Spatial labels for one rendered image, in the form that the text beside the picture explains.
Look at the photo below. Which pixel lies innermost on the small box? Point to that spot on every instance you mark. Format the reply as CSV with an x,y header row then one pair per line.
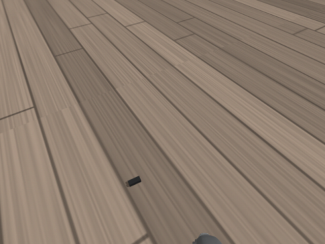
x,y
134,181

